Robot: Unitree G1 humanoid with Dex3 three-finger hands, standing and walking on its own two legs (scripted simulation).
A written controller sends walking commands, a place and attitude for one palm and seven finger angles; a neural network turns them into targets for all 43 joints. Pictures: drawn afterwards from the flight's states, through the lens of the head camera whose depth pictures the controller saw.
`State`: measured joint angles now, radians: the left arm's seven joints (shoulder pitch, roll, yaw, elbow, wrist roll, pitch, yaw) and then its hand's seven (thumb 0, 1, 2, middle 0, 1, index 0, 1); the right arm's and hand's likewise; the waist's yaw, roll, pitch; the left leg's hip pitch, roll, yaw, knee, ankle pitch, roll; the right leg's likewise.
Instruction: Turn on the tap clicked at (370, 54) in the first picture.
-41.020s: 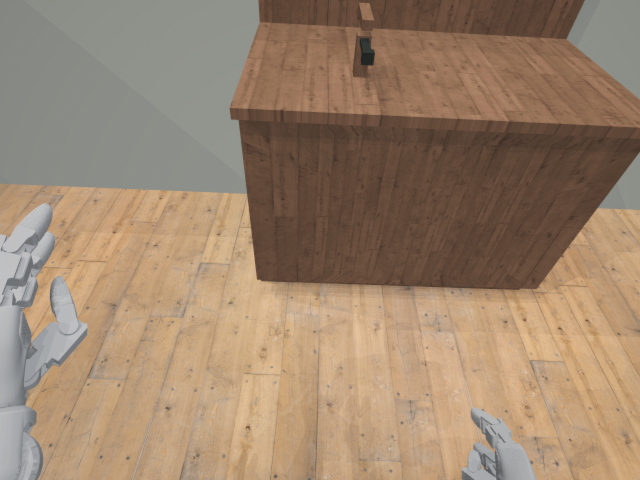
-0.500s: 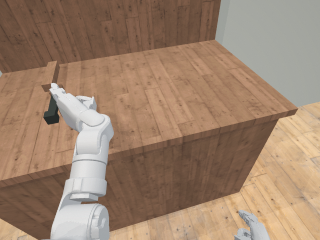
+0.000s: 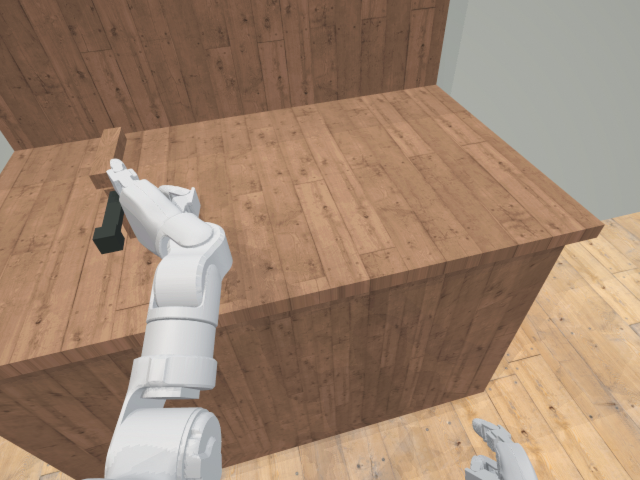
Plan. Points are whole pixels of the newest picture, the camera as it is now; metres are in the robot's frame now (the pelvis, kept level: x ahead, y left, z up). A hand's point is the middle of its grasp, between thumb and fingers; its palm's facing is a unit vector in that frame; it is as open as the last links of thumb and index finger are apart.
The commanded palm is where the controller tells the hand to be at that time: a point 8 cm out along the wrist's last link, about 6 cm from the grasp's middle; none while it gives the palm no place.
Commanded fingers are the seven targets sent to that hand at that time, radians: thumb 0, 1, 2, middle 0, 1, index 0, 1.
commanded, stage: lift the hand up off the lever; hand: left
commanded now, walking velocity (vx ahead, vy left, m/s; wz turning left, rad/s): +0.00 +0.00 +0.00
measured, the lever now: (109, 239) +0.37 +0.33 +0.12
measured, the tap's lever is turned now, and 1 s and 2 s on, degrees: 0 0 0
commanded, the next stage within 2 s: draw the hand back beside the body in 0.60 s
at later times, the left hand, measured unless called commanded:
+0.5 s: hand (184, 185) +0.38 +0.20 +0.21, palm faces +0.81 -0.59 -0.03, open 7.8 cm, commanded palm +0.32 +0.22 +0.21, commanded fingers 0.00 0.90 0.90 -0.15 -0.15 -0.15 -0.15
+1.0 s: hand (180, 227) +0.32 +0.19 +0.20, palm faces +0.37 -0.92 -0.12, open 7.7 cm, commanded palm +0.28 +0.23 +0.20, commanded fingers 0.00 0.90 0.90 -0.17 -0.20 -0.17 -0.20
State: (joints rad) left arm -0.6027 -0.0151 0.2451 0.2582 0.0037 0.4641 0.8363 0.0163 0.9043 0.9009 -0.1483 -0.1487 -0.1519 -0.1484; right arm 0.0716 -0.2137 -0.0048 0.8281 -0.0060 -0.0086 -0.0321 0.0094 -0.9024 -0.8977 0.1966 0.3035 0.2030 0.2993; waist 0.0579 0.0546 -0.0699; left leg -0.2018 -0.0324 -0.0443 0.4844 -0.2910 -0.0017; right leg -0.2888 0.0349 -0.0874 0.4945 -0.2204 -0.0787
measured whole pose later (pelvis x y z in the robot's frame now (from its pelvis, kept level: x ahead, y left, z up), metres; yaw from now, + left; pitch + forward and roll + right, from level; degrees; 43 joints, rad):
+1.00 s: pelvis +0.00 -0.01 +0.00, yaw -3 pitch -6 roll +1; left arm -0.17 0.26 0.21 -0.09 -0.12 0.33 0.23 0.01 0.90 0.90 -0.16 -0.17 -0.17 -0.17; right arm 0.11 -0.23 0.03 0.70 0.03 0.04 -0.07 0.01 -0.90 -0.90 0.20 0.30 0.20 0.30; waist 0.02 0.05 0.00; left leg -0.04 0.00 0.00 0.40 -0.27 -0.01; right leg -0.14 0.07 -0.04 0.42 -0.18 -0.09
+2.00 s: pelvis -0.03 +0.02 +0.01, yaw -2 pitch -9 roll +0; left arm 0.39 0.32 0.26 -0.34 -0.06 -0.15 0.13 0.01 0.89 0.90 -0.21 -0.30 -0.21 -0.30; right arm 0.17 -0.21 0.01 0.67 0.00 -0.14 -0.02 0.01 -0.90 -0.90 0.20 0.30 0.20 0.30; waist 0.07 0.05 0.07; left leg 0.02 -0.03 -0.01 0.34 -0.20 0.02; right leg -0.05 0.04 -0.05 0.30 -0.09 -0.06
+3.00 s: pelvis -0.09 +0.02 -0.01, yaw +1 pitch -1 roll +1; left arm 0.43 0.34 0.32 -0.52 -0.01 -0.11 0.16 0.01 0.89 0.90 -0.21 -0.30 -0.21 -0.30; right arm 0.16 -0.22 -0.01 0.57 0.01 -0.02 -0.05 0.01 -0.90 -0.90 0.20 0.30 0.21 0.30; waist 0.00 0.01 0.08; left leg -0.42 -0.05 0.00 0.80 -0.41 0.02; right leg -0.43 0.02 -0.04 0.58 -0.13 -0.06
